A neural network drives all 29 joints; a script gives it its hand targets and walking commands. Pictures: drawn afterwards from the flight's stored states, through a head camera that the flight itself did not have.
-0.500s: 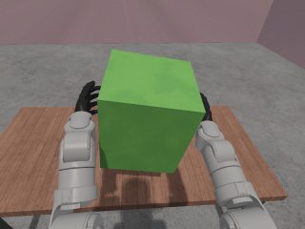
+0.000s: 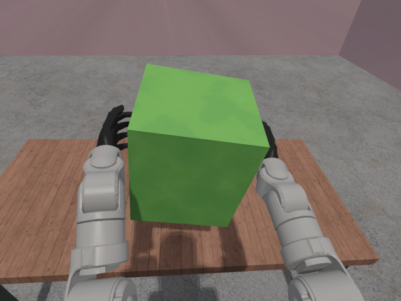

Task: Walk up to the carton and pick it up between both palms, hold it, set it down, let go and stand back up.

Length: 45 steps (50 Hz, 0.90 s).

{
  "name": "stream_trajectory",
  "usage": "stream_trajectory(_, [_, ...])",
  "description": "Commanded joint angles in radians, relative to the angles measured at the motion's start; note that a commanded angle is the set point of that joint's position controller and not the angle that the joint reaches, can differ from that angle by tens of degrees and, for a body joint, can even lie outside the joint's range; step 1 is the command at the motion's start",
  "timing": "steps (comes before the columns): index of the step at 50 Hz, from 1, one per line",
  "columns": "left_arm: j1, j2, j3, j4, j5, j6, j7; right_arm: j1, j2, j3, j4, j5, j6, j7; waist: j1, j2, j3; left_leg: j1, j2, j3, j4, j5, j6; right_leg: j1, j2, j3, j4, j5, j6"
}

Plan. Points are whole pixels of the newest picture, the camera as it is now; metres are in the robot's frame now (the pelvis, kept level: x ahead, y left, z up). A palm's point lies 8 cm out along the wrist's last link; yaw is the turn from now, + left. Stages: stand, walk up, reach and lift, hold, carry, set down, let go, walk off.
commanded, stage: hold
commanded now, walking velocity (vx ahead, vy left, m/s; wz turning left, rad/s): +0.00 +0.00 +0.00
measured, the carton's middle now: (189, 150) +0.40 +0.00 +0.15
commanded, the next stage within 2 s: none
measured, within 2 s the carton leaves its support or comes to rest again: neither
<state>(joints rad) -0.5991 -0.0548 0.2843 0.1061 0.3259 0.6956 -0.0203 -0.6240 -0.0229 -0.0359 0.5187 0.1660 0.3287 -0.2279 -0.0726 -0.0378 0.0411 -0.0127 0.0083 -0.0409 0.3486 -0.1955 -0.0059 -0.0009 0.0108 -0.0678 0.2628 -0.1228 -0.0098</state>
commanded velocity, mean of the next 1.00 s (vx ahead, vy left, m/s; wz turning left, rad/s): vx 0.00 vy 0.00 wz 0.00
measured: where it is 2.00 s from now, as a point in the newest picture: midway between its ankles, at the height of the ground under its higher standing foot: outside the picture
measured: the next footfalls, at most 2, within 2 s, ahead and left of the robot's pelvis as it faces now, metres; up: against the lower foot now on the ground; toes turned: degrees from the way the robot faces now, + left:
none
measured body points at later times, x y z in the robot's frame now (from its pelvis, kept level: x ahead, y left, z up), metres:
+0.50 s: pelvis +0.00 +0.00 +0.00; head -0.04 +0.02 +0.45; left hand +0.37 +0.15 +0.20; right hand +0.37 -0.15 +0.16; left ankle +0.01 +0.12 -0.75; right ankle +0.03 -0.11 -0.75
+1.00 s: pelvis +0.00 +0.00 +0.00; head -0.04 +0.02 +0.45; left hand +0.37 +0.15 +0.20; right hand +0.37 -0.15 +0.16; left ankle +0.01 +0.12 -0.75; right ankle +0.03 -0.11 -0.75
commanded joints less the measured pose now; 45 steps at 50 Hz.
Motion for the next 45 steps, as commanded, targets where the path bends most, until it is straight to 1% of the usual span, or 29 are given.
stream_trajectory(1, [-0.575, -0.556, -0.546, -0.131, -0.18, -0.069, -0.131, -0.783, 0.589, 0.44, -0.424, 0.1, -0.102, 0.103, -0.014, 0.056, -0.491, 0.074, -0.057, 0.041, 0.011, 0.377, -0.035, 0.181, 0.045, -0.012, 0.021, 0.284, 0.048])
stream_trajectory(3, [-0.573, -0.555, -0.562, -0.145, -0.185, -0.072, -0.127, -0.771, 0.59, 0.45, -0.434, 0.108, -0.101, 0.101, -0.016, 0.068, -0.496, 0.076, -0.057, 0.04, 0.016, 0.386, -0.041, 0.178, 0.045, -0.013, 0.022, 0.293, 0.049])
stream_trajectory(4, [-0.572, -0.552, -0.564, -0.147, -0.188, -0.073, -0.126, -0.765, 0.588, 0.448, -0.438, 0.103, -0.099, 0.101, -0.021, 0.061, -0.495, 0.072, -0.058, 0.039, 0.014, 0.38, -0.039, 0.176, 0.048, -0.015, 0.019, 0.286, 0.048])
stream_trajectory(6, [-0.572, -0.545, -0.562, -0.138, -0.187, -0.072, -0.124, -0.753, 0.585, 0.442, -0.425, 0.1, -0.093, 0.103, -0.015, 0.07, -0.474, 0.064, -0.052, 0.039, 0.006, 0.346, -0.039, 0.165, 0.046, -0.013, 0.015, 0.243, 0.046])
stream_trajectory(8, [-0.57, -0.542, -0.548, -0.112, -0.176, -0.07, -0.125, -0.757, 0.581, 0.428, -0.408, 0.087, -0.09, 0.107, -0.011, 0.06, -0.438, 0.047, -0.051, 0.042, -0.012, 0.289, -0.032, 0.138, 0.042, -0.011, 0.006, 0.181, 0.041])
stream_trajectory(9, [-0.575, -0.54, -0.539, -0.109, -0.174, -0.068, -0.126, -0.759, 0.581, 0.423, -0.395, 0.08, -0.09, 0.109, -0.003, 0.058, -0.417, 0.034, -0.05, 0.043, -0.024, 0.259, -0.026, 0.134, 0.039, -0.009, 0.0, 0.147, 0.038])
stream_trajectory(11, [-0.585, -0.535, -0.524, -0.08, -0.164, -0.063, -0.131, -0.759, 0.578, 0.401, -0.363, 0.065, -0.088, 0.116, -0.005, 0.056, -0.389, 0.022, -0.045, 0.05, -0.042, 0.213, -0.021, 0.125, 0.037, -0.009, -0.008, 0.094, 0.034])
stream_trajectory(12, [-0.594, -0.541, -0.52, -0.075, -0.166, -0.064, -0.132, -0.776, 0.575, 0.399, -0.363, 0.061, -0.092, 0.119, 0.001, 0.058, -0.391, 0.014, -0.043, 0.052, -0.046, 0.2, -0.02, 0.125, 0.038, -0.008, -0.009, 0.075, 0.03])
stream_trajectory(13, [-0.6, -0.546, -0.522, -0.068, -0.162, -0.064, -0.132, -0.781, 0.572, 0.387, -0.356, 0.054, -0.096, 0.123, -0.004, 0.061, -0.395, 0.013, -0.04, 0.052, -0.051, 0.185, -0.02, 0.124, 0.037, -0.011, -0.007, 0.06, 0.028])
stream_trajectory(14, [-0.599, -0.549, -0.509, -0.062, -0.157, -0.064, -0.131, -0.789, 0.576, 0.383, -0.35, 0.051, -0.098, 0.126, 0.003, 0.06, -0.392, 0.011, -0.043, 0.055, -0.052, 0.185, -0.017, 0.125, 0.037, -0.012, -0.009, 0.053, 0.029])
stream_trajectory(15, [-0.611, -0.554, -0.513, -0.058, -0.158, -0.065, -0.132, -0.808, 0.576, 0.382, -0.354, 0.05, -0.102, 0.128, 0.001, 0.059, -0.395, 0.012, -0.045, 0.056, -0.05, 0.186, -0.017, 0.125, 0.036, -0.011, -0.009, 0.05, 0.027])
stream_trajectory(16, [-0.616, -0.56, -0.505, -0.053, -0.157, -0.065, -0.13, -0.82, 0.576, 0.378, -0.35, 0.051, -0.105, 0.13, 0.007, 0.057, -0.407, 0.017, -0.041, 0.055, -0.052, 0.191, -0.017, 0.127, 0.04, -0.01, -0.007, 0.048, 0.026])
stream_trajectory(18, [-0.621, -0.564, -0.516, -0.054, -0.16, -0.066, -0.129, -0.83, 0.578, 0.375, -0.353, 0.051, -0.11, 0.132, 0.001, 0.061, -0.432, 0.027, -0.045, 0.055, -0.043, 0.206, -0.019, 0.128, 0.04, -0.013, -0.004, 0.063, 0.027])
stream_trajectory(20, [-0.616, -0.57, -0.52, -0.058, -0.168, -0.07, -0.125, -0.838, 0.582, 0.387, -0.374, 0.055, -0.117, 0.13, 0.003, 0.052, -0.466, 0.039, -0.045, 0.051, -0.033, 0.237, -0.017, 0.141, 0.042, -0.014, 0.003, 0.096, 0.03])
stream_trajectory(21, [-0.612, -0.569, -0.526, -0.053, -0.171, -0.071, -0.122, -0.828, 0.581, 0.382, -0.368, 0.057, -0.117, 0.129, -0.005, 0.055, -0.467, 0.045, -0.044, 0.053, -0.027, 0.253, -0.023, 0.134, 0.045, -0.015, 0.001, 0.104, 0.03])
stream_trajectory(23, [-0.603, -0.572, -0.53, -0.067, -0.172, -0.072, -0.12, -0.825, 0.577, 0.391, -0.373, 0.06, -0.12, 0.126, -0.004, 0.06, -0.475, 0.05, -0.044, 0.048, -0.021, 0.277, -0.025, 0.142, 0.047, -0.017, 0.005, 0.127, 0.031])
stream_trajectory(24, [-0.603, -0.566, -0.536, -0.076, -0.172, -0.071, -0.12, -0.82, 0.576, 0.395, -0.383, 0.064, -0.119, 0.124, -0.01, 0.059, -0.486, 0.057, -0.049, 0.046, -0.014, 0.291, -0.026, 0.145, 0.046, -0.016, 0.007, 0.148, 0.034])
stream_trajectory(26, [-0.584, -0.564, -0.531, -0.079, -0.172, -0.07, -0.12, -0.811, 0.576, 0.404, -0.387, 0.071, -0.115, 0.121, -0.006, 0.058, -0.485, 0.058, -0.049, 0.044, -0.009, 0.312, -0.03, 0.151, 0.048, -0.017, 0.01, 0.169, 0.036])
stream_trajectory(28, [-0.579, -0.553, -0.524, -0.075, -0.168, -0.066, -0.124, -0.772, 0.575, 0.4, -0.365, 0.068, -0.105, 0.117, -0.014, 0.051, -0.452, 0.052, -0.052, 0.046, -0.011, 0.303, -0.028, 0.156, 0.045, -0.017, 0.007, 0.176, 0.04])
stream_trajectory(30, [-0.569, -0.54, -0.512, -0.077, -0.16, -0.061, -0.131, -0.77, 0.57, 0.41, -0.361, 0.078, -0.099, 0.114, -0.005, 0.047, -0.432, 0.041, -0.052, 0.048, -0.016, 0.288, -0.024, 0.163, 0.04, -0.012, 0.009, 0.186, 0.042])
stream_trajectory(32, [-0.559, -0.532, -0.496, -0.069, -0.154, -0.056, -0.14, -0.759, 0.574, 0.407, -0.353, 0.071, -0.094, 0.111, -0.006, 0.036, -0.408, 0.033, -0.052, 0.05, -0.025, 0.276, -0.018, 0.168, 0.04, -0.01, 0.005, 0.181, 0.044])
stream_trajectory(35, [-0.567, -0.528, -0.494, -0.088, -0.148, -0.051, -0.145, -0.771, 0.572, 0.41, -0.365, 0.078, -0.093, 0.108, -0.004, 0.052, -0.403, 0.031, -0.053, 0.052, -0.026, 0.276, -0.021, 0.171, 0.038, -0.011, 0.007, 0.184, 0.043])
stream_trajectory(39, [-0.576, -0.541, -0.524, -0.123, -0.165, -0.055, -0.143, -0.777, 0.576, 0.423, -0.402, 0.089, -0.098, 0.106, -0.013, 0.061, -0.448, 0.058, -0.054, 0.052, -0.01, 0.325, -0.029, 0.176, 0.042, -0.013, 0.014, 0.222, 0.043])
stream_trajectory(40, [-0.578, -0.544, -0.535, -0.137, -0.172, -0.06, -0.14, -0.794, 0.582, 0.429, -0.429, 0.092, -0.105, 0.106, -0.009, 0.064, -0.477, 0.067, -0.054, 0.05, -0.002, 0.344, -0.033, 0.178, 0.044, -0.012, 0.015, 0.235, 0.04])
stream_trajectory(42, [-0.585, -0.559, -0.564, -0.158, -0.186, -0.067, -0.131, -0.791, 0.586, 0.441, -0.447, 0.101, -0.108, 0.104, -0.017, 0.077, -0.507, 0.078, -0.054, 0.046, 0.011, 0.371, -0.04, 0.174, 0.045, -0.017, 0.021, 0.258, 0.041])
stream_trajectory(43, [-0.589, -0.559, -0.575, -0.173, -0.191, -0.07, -0.127, -0.787, 0.583, 0.446, -0.456, 0.103, -0.109, 0.104, -0.016, 0.078, -0.518, 0.083, -0.052, 0.041, 0.014, 0.383, -0.042, 0.175, 0.047, -0.016, 0.024, 0.261, 0.04])
stream_trajectory(45, [-0.593, -0.556, -0.579, -0.16, -0.194, -0.072, -0.121, -0.777, 0.583, 0.439, -0.449, 0.095, -0.104, 0.105, -0.02, 0.074, -0.503, 0.083, -0.05, 0.04, 0.01, 0.359, -0.043, 0.149, 0.047, -0.02, 0.017, 0.229, 0.042])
